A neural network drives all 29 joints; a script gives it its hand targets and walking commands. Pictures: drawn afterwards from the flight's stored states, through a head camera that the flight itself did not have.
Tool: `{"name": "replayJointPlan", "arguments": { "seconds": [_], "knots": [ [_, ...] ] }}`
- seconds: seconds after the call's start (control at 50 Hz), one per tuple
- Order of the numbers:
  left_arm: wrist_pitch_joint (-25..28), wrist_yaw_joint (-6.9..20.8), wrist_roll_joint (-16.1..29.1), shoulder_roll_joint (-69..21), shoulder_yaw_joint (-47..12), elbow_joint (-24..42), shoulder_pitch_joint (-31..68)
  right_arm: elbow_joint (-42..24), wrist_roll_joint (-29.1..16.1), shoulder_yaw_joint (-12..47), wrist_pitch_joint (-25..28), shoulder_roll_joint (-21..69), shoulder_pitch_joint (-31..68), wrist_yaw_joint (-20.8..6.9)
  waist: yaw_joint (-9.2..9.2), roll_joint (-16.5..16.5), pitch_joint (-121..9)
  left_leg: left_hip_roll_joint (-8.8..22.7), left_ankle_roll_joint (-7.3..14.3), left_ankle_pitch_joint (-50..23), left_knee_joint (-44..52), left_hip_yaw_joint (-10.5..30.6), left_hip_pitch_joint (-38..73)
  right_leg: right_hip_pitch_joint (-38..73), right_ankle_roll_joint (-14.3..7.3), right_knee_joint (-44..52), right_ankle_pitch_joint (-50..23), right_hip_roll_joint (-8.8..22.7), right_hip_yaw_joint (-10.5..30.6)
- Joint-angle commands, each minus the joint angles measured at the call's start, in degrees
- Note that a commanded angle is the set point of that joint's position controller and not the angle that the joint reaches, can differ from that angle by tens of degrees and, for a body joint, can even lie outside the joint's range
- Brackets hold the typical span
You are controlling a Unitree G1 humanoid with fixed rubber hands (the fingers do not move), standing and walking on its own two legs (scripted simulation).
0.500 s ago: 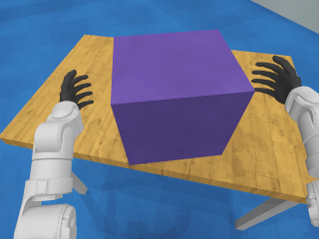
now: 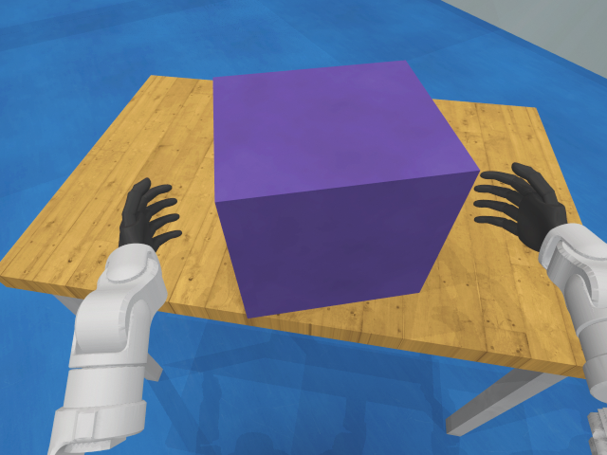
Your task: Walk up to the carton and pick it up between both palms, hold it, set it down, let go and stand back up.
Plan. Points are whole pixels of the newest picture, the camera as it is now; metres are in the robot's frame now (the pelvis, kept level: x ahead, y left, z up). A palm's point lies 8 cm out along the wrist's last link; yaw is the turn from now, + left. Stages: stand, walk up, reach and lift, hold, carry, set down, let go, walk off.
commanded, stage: set down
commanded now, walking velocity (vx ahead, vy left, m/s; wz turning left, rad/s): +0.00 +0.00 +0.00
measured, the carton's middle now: (324, 193) +0.47 +0.03 +0.06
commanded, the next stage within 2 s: none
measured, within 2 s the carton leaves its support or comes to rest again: neither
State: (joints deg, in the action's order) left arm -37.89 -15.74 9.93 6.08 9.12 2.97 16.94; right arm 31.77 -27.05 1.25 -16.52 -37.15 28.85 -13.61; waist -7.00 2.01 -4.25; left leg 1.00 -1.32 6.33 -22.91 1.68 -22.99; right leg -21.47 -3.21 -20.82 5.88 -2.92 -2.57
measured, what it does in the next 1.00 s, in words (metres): stands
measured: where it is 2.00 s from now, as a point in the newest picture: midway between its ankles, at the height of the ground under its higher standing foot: outside the picture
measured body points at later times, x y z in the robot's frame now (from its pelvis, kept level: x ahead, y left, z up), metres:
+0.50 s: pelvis +0.01 +0.00 +0.00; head +0.01 +0.00 +0.45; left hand +0.29 +0.23 +0.08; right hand +0.35 -0.27 +0.08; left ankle +0.05 +0.13 -0.74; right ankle +0.05 -0.08 -0.74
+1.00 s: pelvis +0.03 +0.00 +0.00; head +0.02 +0.01 +0.45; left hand +0.25 +0.22 +0.03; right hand +0.28 -0.29 +0.03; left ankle +0.05 +0.13 -0.74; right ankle +0.05 -0.08 -0.74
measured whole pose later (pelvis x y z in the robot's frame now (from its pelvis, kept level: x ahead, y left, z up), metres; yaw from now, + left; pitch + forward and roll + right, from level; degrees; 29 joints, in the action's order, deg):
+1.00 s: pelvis +0.03 +0.00 +0.00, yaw -2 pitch +0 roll +0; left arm -15.9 -15.5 2.2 1.6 3.5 6.3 -15.0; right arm 29.7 -28.2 2.0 6.6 -33.3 -3.7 -19.0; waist -3.7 -1.4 -1.7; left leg 1.3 -1.1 11.8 -25.2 -0.6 -12.9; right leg -13.1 -3.2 -25.1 11.6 -3.2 -0.1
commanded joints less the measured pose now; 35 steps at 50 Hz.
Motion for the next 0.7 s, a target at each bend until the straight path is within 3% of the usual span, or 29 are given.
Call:
{"name": "replayJointPlan", "arguments": {
  "seconds": [0.0, 0.04, 0.06, 0.08, 0.1, 0.14, 0.16, 0.18, 0.2, 0.22, 0.24, 0.26, 0.3, 0.34, 0.36, 0.4, 0.42, 0.44, 0.46, 0.48, 0.52, 0.54, 0.56, 0.58, 0.6, 0.62, 0.64, 0.66, 0.68],
  "knots": [
    [6.4, -0.14, -1.23, 5.75, 0.11, 16.98, 18.14, -12.54, -0.04, -9.6, 6.8, -17.48, 21.28, -0.85, 1.98, -7.61, -27.93, -1.43, -1.63, -4.23, 1.48, 1.9, 9.48, 16.24, 0.43, 2.74, -3.67, 2.38, 7.61],
    [6.74, -1.76, -0.55, 6.52, -0.59, 19.08, 24.33, -14.02, -0.25, -9.28, 6.51, -18.74, 26.96, -1.69, 0.68, -6.34, -29.76, -1.3, -1.47, -1.59, 0.24, 2.01, 7.14, 14.57, 0.12, 2.77, -0.01, 2.12, 6.19],
    [6.94, -0.9, -4.14, 3.22, 0.69, 16.01, 8.42, -9.39, -1.2, -5.24, 6.79, -15.71, 11.73, -2.02, 0.36, -8.58, -23.3, -0.77, -1.02, -2.92, 0.37, 2.48, 8.8, 19.86, -0.32, 2.3, -0.89, 2.39, 7.27],
    [8.48, -0.5, -2.1, 5.7, 1.06, 20.05, 14.84, -13.97, -1.16, -7.95, 8.24, -17.18, 17.17, -1.22, 1.3, -9.32, -27.34, -1.69, -1.14, -4.13, 0.87, 1.67, 10.17, 17.98, 0.17, 3.3, -2.05, 2.65, 7.88],
    [8.92, -2.0, 1.91, 12.58, 0.91, 23.97, 37.53, -22.96, -0.58, -13.14, 8.29, -19.77, 41.04, -1.07, -0.1, -8.81, -34.0, -2.52, -0.57, 2.28, -0.58, 0.05, 5.47, 11.25, 1.09, 4.04, 8.06, 2.89, 8.23],
    [7.43, -0.68, -2.62, -2.47, -2.74, 14.11, -5.52, -10.91, -1.57, -5.29, 8.44, -14.21, -1.39, -1.91, 2.56, -12.93, -21.88, -0.65, -0.43, -6.35, -0.58, 3.22, 11.47, 22.83, -0.08, 1.35, -6.29, 2.47, 8.5],
    [9.62, 0.11, -1.71, 7.64, 1.06, 20.48, 16.77, -19.11, 0.98, -10.46, 9.86, -16.89, 19.59, -0.43, 2.44, -11.49, -29.11, -1.77, -0.75, -6.68, 0.41, 0.75, 9.09, 16.19, 1.15, 2.91, -5.6, 2.52, 7.55],
    [9.06, -1.7, -0.57, 12.2, 2.82, 22.49, 25.88, -22.57, -0.84, -12.07, 9.64, -19.31, 30.74, -0.65, -0.53, -8.96, -31.56, -2.54, -0.68, -3.35, -0.15, -0.69, 5.93, 13.82, 1.89, 2.93, 0.0, 3.25, 8.03],
    [8.28, -1.39, -3.19, 1.22, -1.25, 18.33, 2.43, -9.32, -1.0, -7.44, 8.67, -15.77, 3.7, -1.77, 3.0, -11.51, -22.57, -1.28, -0.72, -3.1, -0.02, 1.9, 9.33, 21.12, 0.97, 1.82, -1.88, 3.33, 7.38],
    [10.84, -0.16, -3.61, 2.51, -1.11, 19.58, 2.13, -14.35, -0.01, -9.52, 11.12, -14.85, 4.5, -1.2, 3.18, -7.65, -24.31, -1.92, -1.01, -4.42, 0.23, 0.99, 8.97, 18.95, 0.51, 2.45, -3.1, 3.47, 8.91],
    [11.61, -1.55, -1.0, 8.4, 0.92, 23.8, 25.11, -21.34, -1.56, -10.89, 10.92, -17.61, 27.92, -1.21, -1.81, -7.76, -29.81, -2.41, -0.88, -0.92, -0.29, -0.71, 6.64, 12.67, 0.76, 3.19, 1.95, 3.18, 9.64],
    [10.31, -0.6, -3.62, -0.5, -2.08, 19.56, -6.02, -12.37, -2.73, -6.86, 11.04, -15.03, -2.41, -2.25, 2.78, -10.75, -20.08, -1.34, -0.1, -8.57, 0.02, 1.5, 9.34, 22.5, 1.1, 1.62, -6.65, 2.48, 6.97],
    [11.62, -0.44, -2.78, 4.8, -0.16, 21.43, 10.43, -17.02, -2.37, -9.21, 12.71, -19.15, 14.75, -2.26, 1.31, -8.52, -24.53, -1.7, -0.62, -4.41, 0.66, 0.83, 11.4, 14.64, 0.83, 3.16, -0.6, 2.46, 8.85],
    [11.21, -0.62, -3.12, 2.36, -2.73, 18.21, 2.82, -14.25, -1.67, -10.34, 12.42, -17.06, 6.37, -2.56, 4.19, -10.04, -18.15, -1.96, -0.26, 0.51, 0.13, 1.39, 7.6, 15.9, 0.15, 3.76, 5.78, 3.63, 9.39],
    [12.29, -0.25, -5.38, 0.28, -1.58, 18.12, 0.47, -13.11, -0.17, -8.39, 12.83, -14.38, 2.62, -2.48, 2.53, -8.56, -16.32, -0.97, -0.68, -2.22, 1.7, 2.38, 9.04, 16.33, 0.23, 3.59, -0.33, 3.3, 8.74],
    [12.51, -1.95, -1.26, 5.82, -2.01, 21.11, 18.4, -15.47, -1.55, -12.82, 12.81, -18.33, 19.29, -2.54, 1.15, -7.34, -23.65, -2.36, -0.29, 4.4, 0.39, 0.21, 5.69, 11.62, 0.72, 3.85, 8.76, 3.9, 9.52],
    [11.75, -1.84, -4.97, -2.36, -4.64, 16.09, -5.03, -6.98, -2.17, -8.93, 12.45, -16.17, -3.13, -3.84, 3.4, -8.88, -14.77, -0.11, -0.57, 2.52, 2.71, 3.93, 12.07, 13.96, 0.28, 1.69, 1.71, 2.72, 6.53],
    [14.16, -0.96, -5.8, 1.07, -1.58, 20.5, -0.55, -12.49, -0.77, -9.41, 14.71, -15.01, 0.7, -3.06, 1.41, -7.23, -20.45, -0.48, -1.18, -2.97, 1.6, 2.8, 13.24, 14.91, -0.25, 2.37, -4.51, 2.86, 7.71],
    [13.99, -1.47, -3.82, 3.52, -2.1, 19.73, 12.98, -15.19, -1.62, -10.14, 14.36, -17.56, 14.92, -3.31, 1.03, -6.95, -21.76, -1.62, -1.06, 2.06, 1.92, 1.0, 8.25, 12.13, -0.06, 3.0, 2.65, 3.15, 8.18],
    [13.9, -0.62, -6.54, -5.06, -4.57, 16.49, -14.6, -4.87, -2.31, -7.95, 15.11, -14.49, -12.5, -4.65, 3.58, -8.24, -14.5, -0.09, -0.68, -1.77, 1.68, 3.13, 13.15, 17.5, -0.57, 1.29, -2.13, 3.18, 8.16],
    [17.07, -1.25, -4.54, 4.24, -1.87, 19.93, 11.08, -15.51, -1.63, -11.78, 17.71, -18.26, 14.4, -4.18, 1.06, -7.52, -22.62, -1.57, -0.18, 2.36, 1.18, 1.09, 8.86, 12.82, 0.81, 3.25, 4.27, 3.98, 9.83],
    [16.49, -1.62, -6.78, -2.85, -3.43, 20.67, -12.4, -9.08, -3.16, -8.27, 18.21, -16.57, -8.73, -5.24, 2.18, -10.05, -14.22, -0.3, 0.02, -0.11, 1.52, 3.07, 12.66, 17.41, -0.31, 1.69, -1.22, 2.76, 7.55],
    [17.12, -1.18, -5.16, 1.92, -3.86, 21.31, 3.88, -15.8, -1.38, -11.27, 18.71, -18.32, 6.79, -4.59, 2.07, -7.24, -20.13, -0.14, -0.08, -0.88, 1.79, 2.11, 11.62, 12.89, 0.29, 1.97, -1.8, 3.0, 7.88],
    [18.51, -1.86, -6.26, 0.15, -2.96, 20.29, -4.31, -13.11, -1.86, -9.82, 20.14, -15.71, -0.03, -4.36, 1.29, -8.99, -16.67, -1.3, -0.29, 1.24, 0.12, 1.06, 11.62, 13.33, -0.39, 3.09, 2.11, 3.78, 9.18],
    [18.67, -2.16, -5.23, 3.11, -2.66, 22.14, 4.28, -16.85, -1.65, -12.39, 19.9, -17.55, 6.31, -4.71, 1.38, -9.99, -19.24, -0.72, 0.17, 3.16, 0.71, 1.52, 9.8, 12.57, 0.16, 2.95, 5.01, 3.51, 9.21],
    [18.61, -1.95, -6.86, -2.2, -5.98, 18.35, -11.56, -7.51, -2.38, -10.07, 19.75, -14.64, -10.89, -4.96, 3.43, -10.0, -12.8, -0.71, 0.34, 0.9, 1.98, 2.27, 12.3, 14.58, 0.27, 2.85, 1.67, 3.71, 9.11],
    [19.52, -1.35, -5.69, 0.24, -4.4, 19.13, -1.23, -12.62, -1.98, -11.39, 20.07, -16.05, -0.54, -4.38, 2.43, -9.86, -16.65, -0.59, 0.06, 1.84, 0.92, 1.57, 11.8, 11.81, -0.36, 2.62, 0.55, 3.17, 9.48],
    [19.64, -1.54, -7.78, 0.17, -3.32, 18.55, -9.8, -13.06, -1.75, -8.81, 20.63, -14.99, -7.24, -4.62, 1.49, -10.71, -13.69, -1.34, 0.23, -1.7, 1.24, 0.13, 10.63, 15.37, 0.35, 4.54, 0.29, 3.93, 9.67],
    [20.02, 0.4, -10.51, -6.95, -4.31, 14.67, -27.48, -4.82, -1.68, -5.92, 21.3, -12.19, -25.82, -4.55, 4.06, -13.23, -8.64, -0.88, 0.39, -5.35, 1.04, 1.21, 13.67, 21.14, -0.57, 2.69, -7.12, 3.55, 10.18]
  ]
}}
